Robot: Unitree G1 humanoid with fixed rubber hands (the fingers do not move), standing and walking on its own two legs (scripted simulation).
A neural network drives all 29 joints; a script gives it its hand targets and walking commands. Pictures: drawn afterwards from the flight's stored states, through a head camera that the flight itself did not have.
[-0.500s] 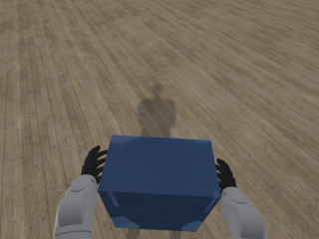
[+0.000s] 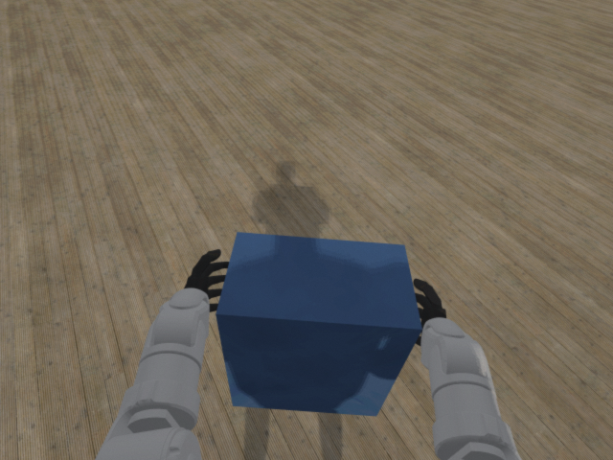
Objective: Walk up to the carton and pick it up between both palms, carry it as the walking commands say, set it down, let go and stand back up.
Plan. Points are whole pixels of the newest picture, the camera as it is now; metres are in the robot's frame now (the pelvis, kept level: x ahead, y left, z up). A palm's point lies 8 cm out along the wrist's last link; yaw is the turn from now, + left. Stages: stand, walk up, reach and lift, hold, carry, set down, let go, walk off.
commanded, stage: set down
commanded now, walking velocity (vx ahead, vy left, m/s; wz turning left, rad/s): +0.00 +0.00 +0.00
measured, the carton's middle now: (312, 331) +0.33 -0.01 -0.05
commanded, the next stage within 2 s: none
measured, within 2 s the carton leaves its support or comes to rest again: neither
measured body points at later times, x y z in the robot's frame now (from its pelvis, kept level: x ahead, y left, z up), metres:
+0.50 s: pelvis +0.03 -0.01 -0.01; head +0.16 -0.01 +0.42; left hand +0.38 +0.15 -0.07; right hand +0.35 -0.18 -0.09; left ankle +0.03 +0.11 -0.73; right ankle +0.07 -0.12 -0.73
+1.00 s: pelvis -0.03 -0.01 -0.10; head +0.17 -0.02 +0.30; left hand +0.39 +0.14 -0.16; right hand +0.36 -0.20 -0.19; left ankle +0.03 +0.11 -0.73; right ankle +0.07 -0.12 -0.73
